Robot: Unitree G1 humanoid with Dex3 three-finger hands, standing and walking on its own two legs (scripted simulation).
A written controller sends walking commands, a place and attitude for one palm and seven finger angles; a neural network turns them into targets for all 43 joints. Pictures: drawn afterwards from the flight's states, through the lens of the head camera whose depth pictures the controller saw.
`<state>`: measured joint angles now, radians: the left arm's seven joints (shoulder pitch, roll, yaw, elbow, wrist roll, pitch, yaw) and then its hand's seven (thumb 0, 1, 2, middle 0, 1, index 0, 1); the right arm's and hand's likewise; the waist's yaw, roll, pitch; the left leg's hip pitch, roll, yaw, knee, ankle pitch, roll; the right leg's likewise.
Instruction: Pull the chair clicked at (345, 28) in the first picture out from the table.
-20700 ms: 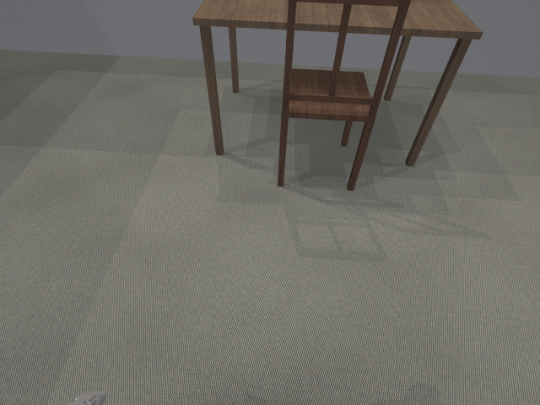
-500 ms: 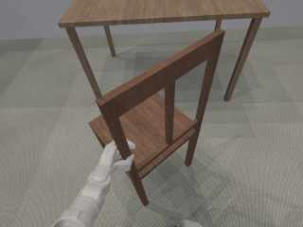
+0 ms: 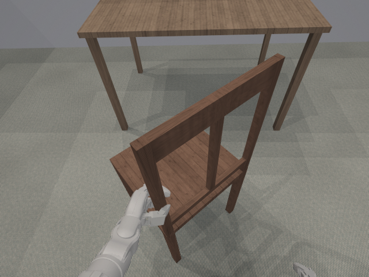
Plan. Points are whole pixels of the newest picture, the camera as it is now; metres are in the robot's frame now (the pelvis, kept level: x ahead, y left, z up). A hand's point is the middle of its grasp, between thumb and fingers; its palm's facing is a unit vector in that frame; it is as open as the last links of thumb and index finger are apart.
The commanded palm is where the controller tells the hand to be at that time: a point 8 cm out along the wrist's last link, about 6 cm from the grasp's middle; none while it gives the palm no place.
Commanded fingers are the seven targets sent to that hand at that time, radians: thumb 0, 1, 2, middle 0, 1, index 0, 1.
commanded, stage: stop walking, hand still on the chair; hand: left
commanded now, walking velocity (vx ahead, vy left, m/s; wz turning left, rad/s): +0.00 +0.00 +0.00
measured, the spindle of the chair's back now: (213, 158) +0.43 -0.06 -0.06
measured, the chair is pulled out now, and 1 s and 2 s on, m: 0.55 0.55 0.55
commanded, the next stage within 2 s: open the thumb and straighten the fingers in 0.46 s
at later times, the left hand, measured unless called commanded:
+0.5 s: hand (159, 212) +0.28 +0.08 -0.07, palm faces -0.18 -0.97 -0.14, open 6.2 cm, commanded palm +0.27 +0.14 -0.06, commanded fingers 0.00 0.90 0.90 -0.50 -1.45 -0.50 -1.45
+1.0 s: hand (156, 209) +0.29 +0.09 -0.07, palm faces -0.18 -0.97 -0.14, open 13.2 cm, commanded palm +0.27 +0.14 -0.05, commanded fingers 0.00 -0.55 0.20 -0.17 -0.51 -0.17 -0.51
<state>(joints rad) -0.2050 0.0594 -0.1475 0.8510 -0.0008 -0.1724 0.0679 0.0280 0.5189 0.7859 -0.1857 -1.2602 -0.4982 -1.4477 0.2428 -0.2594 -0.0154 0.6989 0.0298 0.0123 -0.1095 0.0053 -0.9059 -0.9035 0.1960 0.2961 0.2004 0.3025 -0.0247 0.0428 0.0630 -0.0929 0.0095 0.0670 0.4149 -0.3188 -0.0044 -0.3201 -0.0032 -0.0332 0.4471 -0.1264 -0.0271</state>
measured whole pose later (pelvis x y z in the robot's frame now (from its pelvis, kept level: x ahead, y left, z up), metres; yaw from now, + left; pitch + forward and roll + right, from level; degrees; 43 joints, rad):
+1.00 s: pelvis +0.00 +0.01 -0.03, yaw +3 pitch +9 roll +1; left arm -0.13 0.12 -0.18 0.53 -0.04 0.01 0.03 0.00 -0.38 0.29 -0.34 -1.09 -0.39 -1.12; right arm 0.27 -0.27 -0.01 0.61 0.05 -0.01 -0.01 0.01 -0.91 -0.90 0.20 0.30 0.20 0.30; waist -0.07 0.03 -0.06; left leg -0.42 -0.02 0.03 0.71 -0.45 0.01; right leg -0.63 -0.06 -0.06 0.72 -0.25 -0.01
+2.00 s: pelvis +0.01 +0.02 -0.05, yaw +5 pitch +12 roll +0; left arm 0.39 0.16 -0.24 -0.05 0.01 0.13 -0.01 -0.01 -0.54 0.20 0.00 0.00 -0.01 0.00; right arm 0.25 -0.25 0.04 0.42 0.04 -0.05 -0.06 0.01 -0.90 -0.90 0.20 0.30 0.20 0.30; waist -0.05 0.04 -0.12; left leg -0.56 -0.03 -0.01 0.93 -0.57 0.02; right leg -0.74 -0.08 -0.10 0.91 -0.36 0.00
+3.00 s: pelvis +0.02 +0.02 -0.03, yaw +6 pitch +5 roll -1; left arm 0.74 0.28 0.03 -0.49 -0.06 -0.01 0.15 -0.01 -0.26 0.34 -0.04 -0.06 -0.05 -0.06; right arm 0.28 -0.24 -0.01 0.48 0.04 -0.08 -0.11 0.01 -0.90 -0.90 0.20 0.30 0.20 0.30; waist 0.02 0.08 -0.09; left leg -0.35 -0.02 -0.03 0.79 -0.53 0.02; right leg -0.53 -0.06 -0.11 0.78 -0.34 0.00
